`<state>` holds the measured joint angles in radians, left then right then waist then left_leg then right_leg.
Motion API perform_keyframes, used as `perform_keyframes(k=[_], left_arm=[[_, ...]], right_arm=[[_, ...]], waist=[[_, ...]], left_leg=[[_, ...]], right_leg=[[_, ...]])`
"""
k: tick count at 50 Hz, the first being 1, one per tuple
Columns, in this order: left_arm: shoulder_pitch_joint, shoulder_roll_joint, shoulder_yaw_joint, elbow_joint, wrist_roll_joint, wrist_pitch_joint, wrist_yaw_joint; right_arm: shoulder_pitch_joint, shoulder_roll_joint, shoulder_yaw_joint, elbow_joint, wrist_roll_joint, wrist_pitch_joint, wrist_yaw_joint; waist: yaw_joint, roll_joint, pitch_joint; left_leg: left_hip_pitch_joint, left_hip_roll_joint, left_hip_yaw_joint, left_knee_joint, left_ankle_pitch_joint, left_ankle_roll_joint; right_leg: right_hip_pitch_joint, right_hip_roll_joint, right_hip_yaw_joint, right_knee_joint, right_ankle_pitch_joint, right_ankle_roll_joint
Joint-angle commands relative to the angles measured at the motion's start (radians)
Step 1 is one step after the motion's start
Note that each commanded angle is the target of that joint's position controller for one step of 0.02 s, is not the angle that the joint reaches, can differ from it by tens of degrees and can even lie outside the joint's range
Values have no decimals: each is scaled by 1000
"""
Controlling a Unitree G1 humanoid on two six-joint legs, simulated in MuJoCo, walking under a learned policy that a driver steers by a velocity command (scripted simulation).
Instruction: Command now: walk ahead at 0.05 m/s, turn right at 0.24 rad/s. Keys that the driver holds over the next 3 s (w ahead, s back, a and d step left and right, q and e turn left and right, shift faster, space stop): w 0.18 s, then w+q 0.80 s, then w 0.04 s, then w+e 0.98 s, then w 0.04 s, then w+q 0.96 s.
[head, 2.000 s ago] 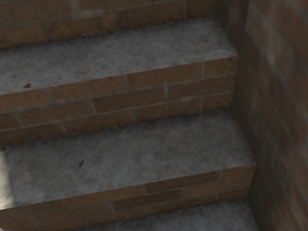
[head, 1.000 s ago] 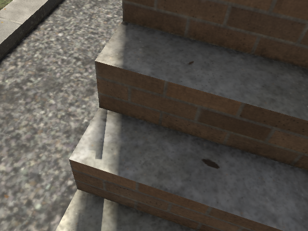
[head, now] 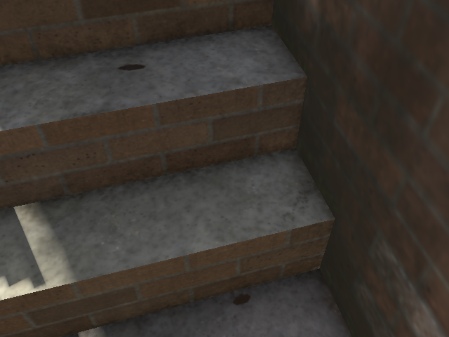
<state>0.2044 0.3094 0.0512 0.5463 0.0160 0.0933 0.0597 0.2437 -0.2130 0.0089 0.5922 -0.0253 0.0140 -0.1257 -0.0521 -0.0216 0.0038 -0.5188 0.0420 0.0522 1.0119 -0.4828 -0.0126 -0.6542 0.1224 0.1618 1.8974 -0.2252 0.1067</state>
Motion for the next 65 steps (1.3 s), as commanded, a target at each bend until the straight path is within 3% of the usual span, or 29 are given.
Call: perform_keyframes(k=[1,3,5,7,10,11,12,13,14,15,17,21,30,33,36,37,38,39,40,42,46,52,54,56,57,59,61,63,65], left_arm=[[133,-2,-4,-13,-19,-22,-36],[158,-10,-15,30,-21,-1,-35],[188,-36,-37,84,16,0,-38],[146,-151,-79,159,27,-31,-33],[65,25,-83,132,105,-71,-30],[181,166,-27,170,34,-85,-11],[259,175,0,182,-10,-92,-27],[245,241,38,171,-56,-90,8],[174,209,34,159,-22,-104,61],[158,133,11,145,8,-109,95],[179,57,-16,124,23,-111,113],[291,-9,-17,143,14,-129,100],[67,89,23,103,11,-123,73],[-39,165,42,106,-2,-136,13],[-41,83,-5,66,-41,-94,-16],[40,43,-17,31,-30,-98,-18],[63,-65,-46,-5,23,-128,-40],[100,-47,-39,28,-17,-157,-64],[5,-73,-51,37,-34,-177,-74],[-217,-170,-90,-46,-38,-189,-76],[-318,-192,-114,-136,-19,-220,-105],[-414,-193,-165,-181,-21,-192,-104],[-315,-201,-178,-160,17,-185,-93],[-45,-65,-96,-30,-1,-185,-79],[5,-44,-87,40,-19,-179,-77],[127,39,-30,155,-9,-138,-86],[137,7,-12,279,37,-68,-89],[78,-164,-79,293,51,-80,-105],[-92,-144,-63,246,-3,-89,-97]], right_arm=[[-83,-82,-7,-151,-8,-60,-5],[-185,-77,-10,-195,-38,-51,17],[-171,-18,4,-209,-2,-28,29],[1,102,43,-146,-25,44,58],[-81,197,55,-207,21,35,94],[72,98,43,-191,32,2,99],[146,22,35,-136,20,-10,112],[39,30,41,-187,39,6,99],[-130,-1,17,-221,41,42,81],[-241,-66,-12,-216,18,72,84],[-264,-46,-22,-193,0,97,92],[-190,1,-23,-109,29,54,94],[-19,1,13,-78,0,18,149],[97,-62,-23,-13,73,-8,156],[146,-88,-67,85,32,-46,188],[60,-125,-72,119,19,-54,207],[107,-234,-93,120,30,-59,196],[197,-261,-89,135,30,-54,169],[357,-286,-98,154,27,-45,159],[259,-191,-69,183,48,-54,171],[202,-77,-24,176,-12,-82,130],[183,-71,7,192,6,-53,95],[78,-150,-17,223,38,-45,88],[208,-301,-55,296,42,-61,79],[320,-248,-56,333,56,-74,97],[420,-196,-40,391,30,-100,130],[44,-91,-9,281,1,-121,177],[-408,53,37,65,38,-152,215],[-123,65,48,87,10,-125,230]], waist=[[94,25,-59],[101,99,-11],[61,136,42],[-46,-1,15],[-47,-39,-51],[-84,-77,-94],[-50,16,-100],[-31,-159,-80],[24,-90,-60],[50,5,-11],[61,-84,57],[80,-126,102],[-75,-106,20],[-139,-173,-54],[-127,-17,10],[2,166,48],[81,352,18],[69,301,-160],[-28,251,-272],[-11,213,-54],[28,147,-31],[54,86,78],[156,172,-65],[246,262,-339],[149,246,-352],[119,23,-495],[137,-253,-358],[139,-41,-78],[-44,28,13]], left_leg=[[68,167,-292,-172,299,173],[-134,171,-308,-138,215,190],[-226,107,-229,-18,99,134],[-162,-55,34,352,-25,71],[-699,-166,-124,1511,-218,-78],[-868,-91,-324,1541,-216,-88],[-977,-65,-321,1306,3,-78],[-1030,59,-349,1143,37,-113],[-1013,81,-287,1242,185,-141],[-939,51,-276,1209,311,-159],[-809,13,-233,1165,377,-145],[-692,-37,-189,1075,455,-84],[-324,64,-132,573,327,-12],[177,58,-40,25,188,87],[266,-69,45,-751,451,153],[402,-81,-85,-769,528,157],[554,46,-291,-409,1496,102],[639,170,-400,-353,1715,131],[649,249,-671,-510,998,213],[516,240,-674,-573,443,255],[490,268,-688,-673,302,276],[175,126,-406,-803,403,231],[-20,95,-173,-899,1226,206],[309,188,-142,-706,2377,268],[365,158,-140,-528,2411,250],[357,144,-128,-374,1999,245],[218,-29,-23,99,674,175],[51,-34,-65,594,268,109],[-74,-67,-121,748,166,119]], right_leg=[[33,-114,-31,-468,139,-49],[203,-176,-147,-831,184,-101],[331,-197,-260,-1333,342,-168],[422,-113,-448,-1691,594,-189],[564,-379,-68,-1388,1082,-278],[652,-559,36,-1374,884,-343],[826,-542,3,-1385,387,-331],[805,-711,197,-1560,-185,-351],[684,-785,426,-1693,-486,-373],[613,-746,397,-1696,-478,-371],[507,-642,219,-1710,-441,-335],[536,-534,-52,-1679,-296,-306],[463,-526,-345,-1755,-91,-227],[374,-486,-440,-1766,30,-273],[536,-412,-420,-1163,555,-247],[268,-336,-375,-893,-35,-212],[-94,-242,-272,-464,-252,-137],[-235,-167,-185,-64,-221,-117],[-357,-129,-132,177,-234,-107],[-601,-164,-129,299,-193,-108],[-792,-120,-118,667,-148,-130],[-681,-127,-283,355,-21,-128],[-27,-108,-433,-181,-82,-202],[318,-16,-408,-364,-262,-196],[383,-44,-284,-605,-256,-224],[567,-64,-35,-872,-497,-261],[385,-127,82,-1038,-197,-308],[32,-120,-44,-1058,4,-330],[-234,-189,246,-1154,-499,-388]])
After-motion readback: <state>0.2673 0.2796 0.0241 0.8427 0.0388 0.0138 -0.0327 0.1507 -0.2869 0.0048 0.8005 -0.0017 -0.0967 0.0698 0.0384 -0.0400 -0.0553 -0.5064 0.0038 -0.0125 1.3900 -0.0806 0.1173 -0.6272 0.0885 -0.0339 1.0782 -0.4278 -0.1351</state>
